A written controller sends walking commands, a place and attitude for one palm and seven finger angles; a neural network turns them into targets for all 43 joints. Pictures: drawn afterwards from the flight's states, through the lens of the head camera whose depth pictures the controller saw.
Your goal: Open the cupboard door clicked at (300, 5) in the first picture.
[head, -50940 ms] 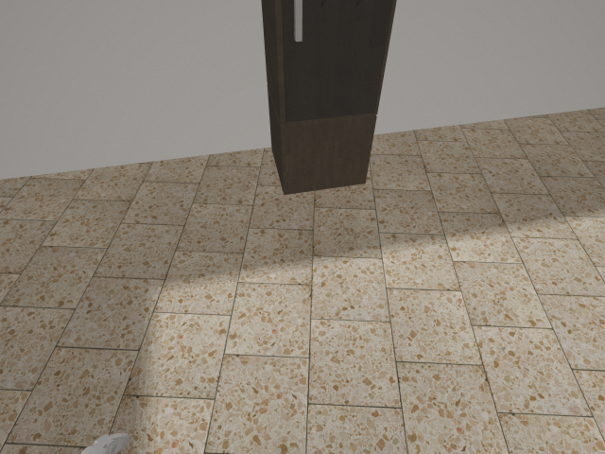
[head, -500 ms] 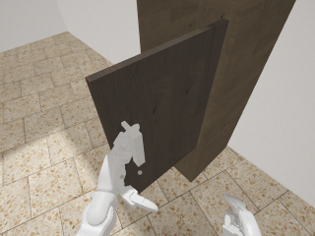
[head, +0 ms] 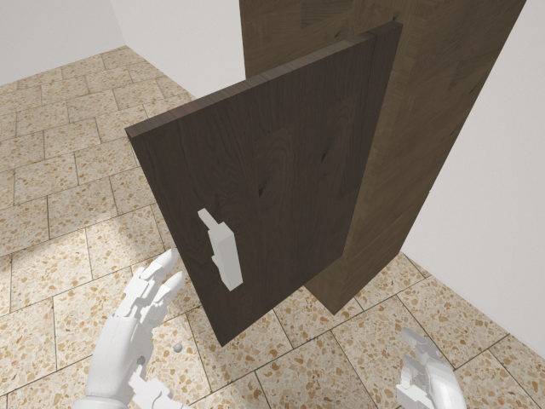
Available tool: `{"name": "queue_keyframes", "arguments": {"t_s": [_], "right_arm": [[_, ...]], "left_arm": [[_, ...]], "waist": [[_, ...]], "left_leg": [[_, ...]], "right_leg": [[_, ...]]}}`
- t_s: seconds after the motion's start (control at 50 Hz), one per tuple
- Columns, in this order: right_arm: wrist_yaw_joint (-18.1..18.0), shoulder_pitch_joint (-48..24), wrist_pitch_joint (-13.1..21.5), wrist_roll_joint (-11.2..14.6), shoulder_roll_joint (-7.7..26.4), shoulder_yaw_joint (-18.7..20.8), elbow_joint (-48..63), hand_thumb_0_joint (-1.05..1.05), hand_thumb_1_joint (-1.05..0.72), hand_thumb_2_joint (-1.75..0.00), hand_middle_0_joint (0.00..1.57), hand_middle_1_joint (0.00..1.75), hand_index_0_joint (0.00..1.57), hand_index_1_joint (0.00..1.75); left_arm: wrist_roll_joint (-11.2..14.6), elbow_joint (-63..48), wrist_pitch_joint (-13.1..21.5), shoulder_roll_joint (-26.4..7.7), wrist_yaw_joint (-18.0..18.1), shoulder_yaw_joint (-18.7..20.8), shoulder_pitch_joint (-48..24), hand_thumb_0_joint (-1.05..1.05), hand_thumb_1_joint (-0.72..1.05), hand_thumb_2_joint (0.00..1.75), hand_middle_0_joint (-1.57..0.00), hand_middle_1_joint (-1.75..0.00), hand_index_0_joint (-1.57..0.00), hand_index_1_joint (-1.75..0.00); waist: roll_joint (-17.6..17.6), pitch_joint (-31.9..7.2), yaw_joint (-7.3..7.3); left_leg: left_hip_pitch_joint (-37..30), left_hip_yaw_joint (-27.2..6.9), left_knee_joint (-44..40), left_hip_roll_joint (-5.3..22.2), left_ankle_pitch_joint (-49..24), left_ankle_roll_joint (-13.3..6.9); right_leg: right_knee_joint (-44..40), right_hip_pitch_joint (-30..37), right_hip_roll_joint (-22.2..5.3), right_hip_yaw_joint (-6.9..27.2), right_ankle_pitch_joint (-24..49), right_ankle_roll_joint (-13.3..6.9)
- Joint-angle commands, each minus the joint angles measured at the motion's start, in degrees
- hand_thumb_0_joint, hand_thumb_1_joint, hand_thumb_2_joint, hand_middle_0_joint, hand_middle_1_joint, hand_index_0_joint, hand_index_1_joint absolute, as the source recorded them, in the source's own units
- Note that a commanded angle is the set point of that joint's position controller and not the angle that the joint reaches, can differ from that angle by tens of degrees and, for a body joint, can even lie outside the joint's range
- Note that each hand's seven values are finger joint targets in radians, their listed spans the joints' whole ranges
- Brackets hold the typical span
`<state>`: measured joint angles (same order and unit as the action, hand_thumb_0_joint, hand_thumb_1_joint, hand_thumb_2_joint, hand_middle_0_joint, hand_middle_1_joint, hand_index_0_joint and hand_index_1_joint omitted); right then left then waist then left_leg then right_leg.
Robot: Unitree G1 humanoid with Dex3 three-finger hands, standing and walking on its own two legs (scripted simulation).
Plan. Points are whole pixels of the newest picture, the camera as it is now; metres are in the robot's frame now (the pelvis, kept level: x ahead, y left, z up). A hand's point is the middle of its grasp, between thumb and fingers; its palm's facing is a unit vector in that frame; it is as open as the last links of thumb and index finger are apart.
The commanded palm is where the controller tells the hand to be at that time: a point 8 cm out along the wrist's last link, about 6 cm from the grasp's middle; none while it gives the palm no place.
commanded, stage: slide the hand sideways off the handle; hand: left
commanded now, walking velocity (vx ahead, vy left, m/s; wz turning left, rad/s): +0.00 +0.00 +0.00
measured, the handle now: (219, 249) +0.31 +0.10 +0.10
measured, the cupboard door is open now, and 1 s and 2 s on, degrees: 87 87 87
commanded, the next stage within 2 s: draw the hand back to the body in 0.20 s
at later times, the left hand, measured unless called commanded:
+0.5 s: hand (136, 351) +0.17 +0.17 +0.10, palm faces -0.02 -1.00 -0.09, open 16.3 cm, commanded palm +0.14 +0.23 +0.12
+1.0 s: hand (62, 324) +0.18 +0.23 +0.14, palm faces +0.24 -0.92 -0.31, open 14.9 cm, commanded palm +0.14 +0.28 +0.17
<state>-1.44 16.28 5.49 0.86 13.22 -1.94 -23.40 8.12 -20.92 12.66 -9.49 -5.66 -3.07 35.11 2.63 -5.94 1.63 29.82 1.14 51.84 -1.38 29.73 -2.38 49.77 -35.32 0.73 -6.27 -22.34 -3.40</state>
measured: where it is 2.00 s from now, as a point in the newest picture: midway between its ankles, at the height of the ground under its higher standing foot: outside the picture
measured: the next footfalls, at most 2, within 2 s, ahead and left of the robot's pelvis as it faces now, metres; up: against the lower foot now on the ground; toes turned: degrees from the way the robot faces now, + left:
none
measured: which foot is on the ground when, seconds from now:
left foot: down 0.00-1.00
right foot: down 0.00-1.00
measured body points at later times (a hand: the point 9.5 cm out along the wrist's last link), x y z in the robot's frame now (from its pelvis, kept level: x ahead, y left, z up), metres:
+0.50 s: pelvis -0.01 +0.00 +0.00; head +0.00 -0.01 +0.45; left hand +0.16 +0.22 +0.11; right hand +0.17 -0.22 -0.06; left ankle -0.04 +0.09 -0.69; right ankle +0.03 -0.08 -0.69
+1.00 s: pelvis +0.00 +0.03 +0.03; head -0.01 +0.02 +0.48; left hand +0.16 +0.28 +0.16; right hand +0.19 -0.18 -0.04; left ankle -0.04 +0.09 -0.69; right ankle +0.03 -0.08 -0.69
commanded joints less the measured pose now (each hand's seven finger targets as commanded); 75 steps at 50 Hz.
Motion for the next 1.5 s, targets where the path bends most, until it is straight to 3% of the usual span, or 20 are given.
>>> {"name": "queue_keyframes", "arguments": {"t_s": [0.0, 0.1, 0.16, 0.28, 0.32, 0.34, 0.42, 0.5, 0.54, 0.68, 0.78, 0.8, 0.82, 0.86, 0.92, 1.08, 1.18, 1.3, 1.36, 1.48], "right_arm": [[-1.1, -4.0, 4.3, 0.5, 6.0, 2.6, 9.3, 0.0, -0.9, -0.9, 0.2, 0.3, 0.2, 0.3], [-1.6, -4.4, 5.4, 1.0, 6.3, 2.7, 9.3, 0.0, -0.9, -0.9, 0.2, 0.3, 0.2, 0.3], [-1.8, -4.7, 5.7, 1.2, 6.3, 2.9, 9.2, 0.0, -0.9, -0.9, 0.2, 0.3, 0.2, 0.3], [-2.1, -5.1, 6.4, 1.4, 6.6, 2.7, 9.1, 0.0, -0.9, -0.9, 0.2, 0.3, 0.2, 0.3], [-2.2, -5.0, 6.7, 1.5, 6.6, 2.7, 8.9, 0.0, -0.9, -0.9, 0.2, 0.3, 0.2, 0.3], [-2.3, -5.2, 6.6, 1.5, 6.5, 2.8, 8.7, 0.0, -0.9, -0.9, 0.2, 0.3, 0.2, 0.3], [-2.3, -5.5, 7.1, 2.1, 6.0, 2.4, 8.6, 0.0, -0.9, -0.9, 0.2, 0.3, 0.2, 0.3], [-2.4, -5.8, 7.9, 2.4, 6.5, 2.0, 7.6, 0.0, -0.9, -0.9, 0.2, 0.3, 0.2, 0.3], [-2.6, -6.3, 8.2, 2.4, 6.8, 2.0, 7.1, 0.0, -0.9, -0.9, 0.2, 0.3, 0.2, 0.3], [-2.6, -6.8, 9.7, 2.5, 6.8, 1.4, 6.6, 0.0, -0.9, -0.9, 0.2, 0.3, 0.2, 0.3], [-2.4, -6.7, 11.0, 2.5, 6.8, 1.1, 5.2, 0.0, -0.9, -0.9, 0.2, 0.3, 0.2, 0.3], [-3.5, -5.8, 10.1, 0.8, 6.4, 2.0, 5.8, 0.0, -0.9, -0.9, 0.2, 0.3, 0.2, 0.3], [-3.7, -5.1, 9.5, 0.4, 5.4, 1.6, 5.3, 0.0, -0.9, -0.9, 0.2, 0.3, 0.2, 0.3], [-3.4, -5.5, 8.5, 0.3, 5.3, 1.4, 4.4, 0.0, -0.9, -0.9, 0.2, 0.3, 0.2, 0.3], [-3.3, -6.4, 7.1, 0.2, 6.0, 1.7, 3.8, 0.0, -0.9, -0.9, 0.2, 0.3, 0.2, 0.3], [-3.3, -8.0, 7.3, -0.5, 6.1, 1.9, 1.1, 0.0, -0.9, -0.9, 0.2, 0.3, 0.2, 0.3], [-2.9, -8.7, 7.0, -0.6, 6.2, 2.2, -0.8, 0.0, -0.9, -0.9, 0.2, 0.3, 0.2, 0.3], [-2.4, -9.9, 5.7, -0.6, 6.2, 2.7, -1.7, 0.0, -0.9, -0.9, 0.2, 0.3, 0.2, 0.3], [-2.3, -10.5, 5.2, -0.5, 6.2, 2.8, -2.1, 0.0, -0.9, -0.9, 0.2, 0.3, 0.2, 0.3], [-2.4, -11.0, 4.9, -0.6, 5.9, 2.9, -3.0, 0.0, -0.9, -0.9, 0.2, 0.3, 0.2, 0.3]], "left_arm": [[2.9, -12.5, 5.2, -5.6, -2.9, 6.0, -1.9, 0.0, -0.5, 0.3, -0.15, -0.3, -0.15, -0.3], [5.0, -12.3, 5.5, -6.4, -5.1, 7.5, -2.0, 0.0, -0.5, 0.3, -0.15, -0.3, -0.15, -0.3], [6.2, -11.4, 5.1, -7.5, -5.7, 9.7, -0.9, 0.0, -0.5, 0.3, -0.15, -0.3, -0.15, -0.3], [6.6, -10.1, 4.1, -6.9, -5.8, 8.9, -3.0, 0.0, -0.5, 0.3, -0.15, -0.3, -0.15, -0.3], [6.7, -12.1, 4.0, -9.7, -5.4, 11.3, -4.8, 0.0, -0.5, 0.3, -0.15, -0.3, -0.15, -0.3], [6.5, -12.0, 3.7, -11.6, -5.0, 13.6, -3.9, 0.0, -0.5, 0.3, -0.15, -0.3, -0.15, -0.3], [7.3, -14.6, 3.0, -10.7, -5.1, 13.8, -3.6, 0.0, -0.5, 0.3, -0.15, -0.3, -0.15, -0.3], [8.8, -11.9, 0.6, -9.1, -6.5, 13.0, -2.9, 0.0, -0.5, 0.3, -0.15, -0.3, -0.15, -0.3], [9.0, -11.3, -0.8, -10.1, -7.3, 13.9, -3.1, 0.0, -0.5, 0.3, -0.15, -0.3, -0.15, -0.3], [8.7, -16.5, -3.2, -12.0, -7.1, 15.9, -5.7, 0.0, -0.5, 0.3, -0.15, -0.3, -0.15, -0.3], [8.9, -18.4, -3.8, -12.0, -7.3, 16.4, -6.9, 0.0, -0.32, 0.37, -0.16, -0.3, -0.16, -0.3], [-0.7, -22.9, -4.2, -20.7, 1.9, 19.2, -7.7, 0.0, -0.29, 0.39, -0.16, -0.3, -0.16, -0.3], [-1.5, -20.0, -5.8, -14.5, 5.6, 16.3, -3.6, 0.0, -0.26, 0.4, -0.16, -0.3, -0.16, -0.3], [-2.7, -17.6, -7.0, -11.4, 8.5, 14.2, -2.1, 0.0, -0.18, 0.43, -0.16, -0.3, -0.16, -0.3], [-4.2, -18.3, -6.8, -13.2, 10.8, 15.7, -3.9, 0.0, -0.08, 0.48, -0.16, -0.3, -0.16, -0.3], [-5.6, -20.6, -5.5, -16.4, 13.5, 19.5, -6.1, 0.0, 0.2, 0.6, -0.18, -0.3, -0.18, -0.3], [-5.5, -17.5, -5.3, -16.8, 13.8, 22.0, -6.6, 0.0, 0.37, 0.68, -0.18, -0.3, -0.18, -0.3], [-5.0, -15.5, -4.7, -18.0, 13.5, 25.1, -8.6, 0.0, 0.58, 0.76, -0.19, -0.3, -0.19, -0.3], [-4.8, -15.8, -4.5, -19.2, 13.5, 26.7, -10.3, 0.0, 0.69, 0.81, -0.19, -0.3, -0.19, -0.3], [-4.4, -15.4, -4.0, -21.8, 13.8, 30.6, -13.2, 0.0, 0.9, 0.9, -0.2, -0.3, -0.2, -0.3]], "waist": [[-4.3, -6.2, -1.31], [-2.3, -7.1, -1.16], [-3.8, -7.8, -0.8], [-3.7, -4.9, -1.32], [-3.0, -6.1, -0.89], [-3.0, -6.7, -0.22], [1.2, -7.2, 0.15], [-2.0, -4.0, -0.57], [-2.7, -3.3, -0.47], [0.9, -3.0, 0.37], [2.6, -3.6, 0.59], [2.1, -2.8, 2.74], [1.4, 0.8, 1.5], [-0.1, 4.2, 0.87], [0.8, 3.0, 1.14], [2.6, -0.5, 1.71], [1.3, 1.8, 2.02], [0.4, 1.9, 2.34], [2.4, 1.7, 2.42], [2.6, 1.3, 2.53]], "left_leg": [[7.7, -3.0, -5.5, -0.1, -13.6, 1.5], [8.6, -2.9, -4.2, -0.2, -11.5, 1.3], [9.3, -3.0, -3.7, -0.2, -11.8, 1.4], [9.7, -3.2, -3.9, 0.1, -9.7, 1.3], [9.2, -3.3, -4.3, 0.1, -9.2, 1.2], [9.1, -3.3, -4.4, 0.2, -9.7, 1.2], [5.5, -3.6, -6.7, 0.2, -11.9, 1.4], [4.5, -4.3, -8.5, 0.7, -11.8, 1.4], [3.9, -4.6, -9.3, 0.8, -11.9, 1.3], [-1.0, -5.6, -13.2, 1.2, -14.6, 2.3], [-5.0, -6.3, -15.0, 1.4, -19.2, 3.6], [-2.1, -6.0, -18.2, 2.7, -17.5, 2.6], [-1.6, -6.2, -19.6, 2.6, -15.2, 2.9], [-1.9, -6.3, -21.0, 3.0, -14.8, 3.0], [-5.7, -6.3, -22.4, 3.5, -18.4, 3.1], [-13.2, -6.1, -26.4, 3.9, -29.2, 4.2], [-15.2, -5.9, -28.3, 4.2, -34.1, 5.0], [-17.3, -4.9, -29.8, 4.0, -35.2, 4.7], [-18.3, -4.4, -30.5, 3.9, -35.0, 4.6], [-19.6, -3.8, -31.0, 3.5, -35.0, 4.1]], "right_leg": [[-7.4, 12.3, -1.3, 7.8, 10.8, 1.7], [-8.5, 11.8, -1.8, 9.1, 5.4, 1.8], [-8.6, 12.8, -2.1, 9.6, 5.8, 2.1], [-9.6, 10.3, -2.0, 9.4, 1.0, 2.1], [-10.2, 11.5, -2.2, 9.8, -0.7, 2.0], [-10.4, 12.5, -2.2, 10.1, -0.5, 1.9], [-9.9, 13.0, -1.6, 7.8, 3.9, 1.5], [-11.1, 12.5, -1.0, 6.2, 4.6, 1.9], [-11.9, 13.1, -1.0, 6.1, 4.3, 1.8], [-11.7, 14.0, -0.3, 3.2, 7.6, 1.5], [-12.1, 15.4, 0.1, 2.0, 11.7, 1.5], [-13.7, 19.9, -0.7, 5.4, 10.5, 0.9], [-14.8, 19.1, -1.0, 5.1, 8.3, 0.9], [-15.9, 19.7, -1.2, 4.8, 7.9, 0.9], [-17.3, 21.5, -1.3, 4.8, 9.7, 1.1], [-20.4, 28.0, -1.5, 5.0, 15.6, 1.2], [-22.4, 29.7, -1.3, 4.7, 17.8, 1.2], [-24.5, 32.0, -1.3, 5.1, 19.9, 1.3], [-25.3, 33.0, -1.3, 5.5, 20.4, 1.3], [-26.8, 34.1, -1.3, 5.9, 21.9, 1.3]]}}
